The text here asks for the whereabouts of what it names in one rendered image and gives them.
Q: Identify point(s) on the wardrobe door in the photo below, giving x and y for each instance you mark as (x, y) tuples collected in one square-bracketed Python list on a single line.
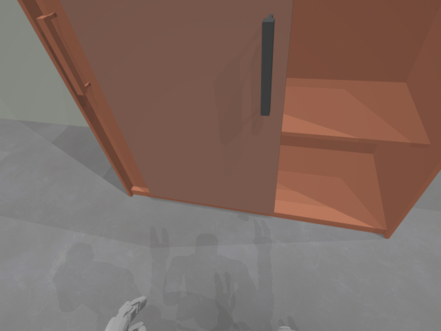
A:
[(183, 81), (95, 94)]

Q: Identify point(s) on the handle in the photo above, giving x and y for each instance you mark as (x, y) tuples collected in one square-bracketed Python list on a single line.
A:
[(266, 64), (61, 53)]

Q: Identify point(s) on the left robot hand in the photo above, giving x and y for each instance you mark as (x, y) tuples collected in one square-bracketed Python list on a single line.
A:
[(126, 314)]

